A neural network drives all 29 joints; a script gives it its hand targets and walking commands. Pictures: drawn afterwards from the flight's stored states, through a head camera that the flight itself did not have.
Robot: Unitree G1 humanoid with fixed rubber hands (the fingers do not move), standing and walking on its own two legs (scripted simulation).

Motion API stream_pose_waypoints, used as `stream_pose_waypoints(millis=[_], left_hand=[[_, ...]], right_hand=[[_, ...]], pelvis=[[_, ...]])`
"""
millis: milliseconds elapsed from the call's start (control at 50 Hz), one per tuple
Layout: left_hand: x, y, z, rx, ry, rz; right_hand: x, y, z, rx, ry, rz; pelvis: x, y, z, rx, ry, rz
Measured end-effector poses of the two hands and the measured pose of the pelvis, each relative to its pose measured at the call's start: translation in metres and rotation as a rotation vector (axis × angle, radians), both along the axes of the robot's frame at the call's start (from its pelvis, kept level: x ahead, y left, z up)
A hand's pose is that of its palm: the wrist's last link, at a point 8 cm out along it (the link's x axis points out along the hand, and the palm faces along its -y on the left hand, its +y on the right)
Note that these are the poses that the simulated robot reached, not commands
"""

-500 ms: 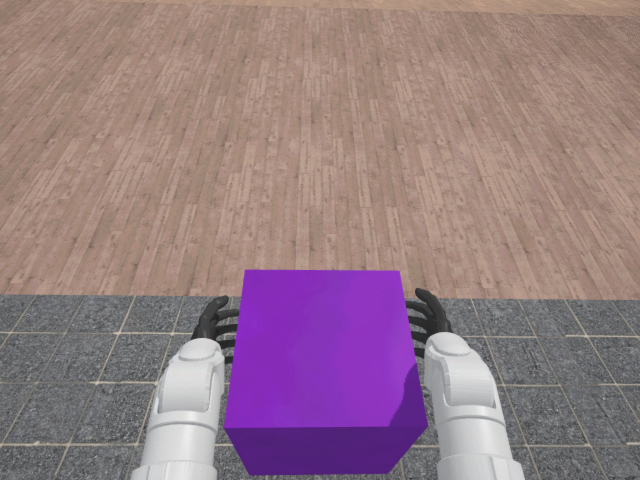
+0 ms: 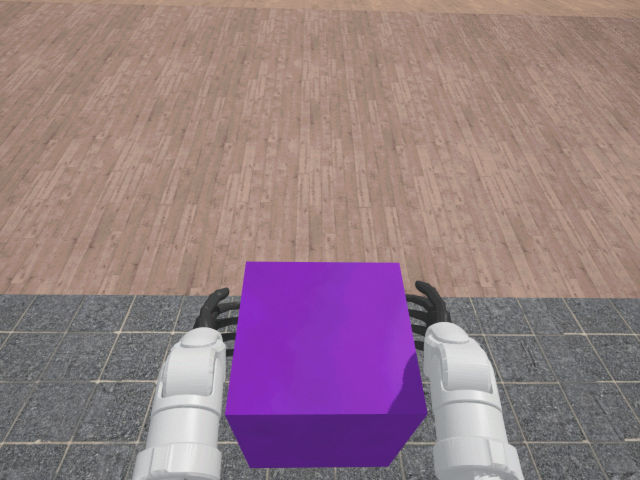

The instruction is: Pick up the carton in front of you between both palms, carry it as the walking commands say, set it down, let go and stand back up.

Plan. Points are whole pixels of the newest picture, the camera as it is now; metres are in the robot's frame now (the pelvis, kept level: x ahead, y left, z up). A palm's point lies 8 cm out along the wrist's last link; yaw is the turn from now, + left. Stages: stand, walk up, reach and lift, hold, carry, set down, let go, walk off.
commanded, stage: hold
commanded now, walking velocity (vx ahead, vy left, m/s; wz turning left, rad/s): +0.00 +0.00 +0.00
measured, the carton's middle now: (321, 370) +0.29 +0.00 -0.04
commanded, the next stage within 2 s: carry in 0.28 s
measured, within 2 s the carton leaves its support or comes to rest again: neither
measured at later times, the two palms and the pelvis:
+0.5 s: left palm (219, 317) +0.32 +0.13 +0.06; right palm (442, 314) +0.32 -0.16 +0.06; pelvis +0.04 -0.01 -0.01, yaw +0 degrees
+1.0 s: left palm (244, 206) +0.53 +0.12 +0.08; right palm (417, 198) +0.55 -0.17 +0.08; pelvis +0.27 -0.03 +0.00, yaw +1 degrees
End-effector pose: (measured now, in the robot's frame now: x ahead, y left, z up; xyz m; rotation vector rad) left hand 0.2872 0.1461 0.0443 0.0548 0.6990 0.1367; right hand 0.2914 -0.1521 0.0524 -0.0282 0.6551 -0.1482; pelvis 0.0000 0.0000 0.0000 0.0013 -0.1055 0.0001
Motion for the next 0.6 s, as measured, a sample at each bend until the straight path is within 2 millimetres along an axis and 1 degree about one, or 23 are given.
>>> stream_pose_waypoints(millis=[260, 320, 380, 440, 500, 540, 600], left_hand=[[0.001, 0.0, -0.001, 0.008, 0.007, -0.005], [0.003, 0.0, -0.001, 0.012, 0.0, -0.003], [0.007, -0.001, 0.0, 0.007, -0.013, 0.005], [0.017, -0.005, 0.005, -0.001, -0.036, 0.015], [0.031, -0.012, 0.012, -0.014, -0.048, 0.023], [0.041, -0.015, 0.016, -0.03, -0.042, 0.032], [0.058, -0.014, 0.02, -0.034, -0.016, 0.045]], right_hand=[[0.002, 0.0, -0.001, -0.008, 0.006, 0.008], [0.004, 0.0, -0.002, -0.003, -0.001, 0.008], [0.009, -0.001, -0.001, 0.002, -0.015, 0.01], [0.018, -0.005, 0.001, 0.015, -0.037, 0.006], [0.03, -0.013, 0.006, 0.036, -0.048, -0.006], [0.041, -0.016, 0.01, 0.041, -0.042, -0.008], [0.063, -0.015, 0.017, 0.045, -0.015, 0.0]], pelvis=[[0.007, -0.001, 0.001, 0.0, 0.002, 0.0], [0.008, -0.001, -0.002, 0.001, 0.04, -0.005], [0.014, -0.003, -0.004, 0.002, 0.082, -0.012], [0.023, -0.008, -0.008, 0.001, 0.114, -0.018], [0.039, -0.014, -0.012, -0.006, 0.139, -0.008], [0.051, -0.017, -0.012, -0.007, 0.156, 0.016], [0.072, -0.015, -0.01, 0.012, 0.177, 0.032]])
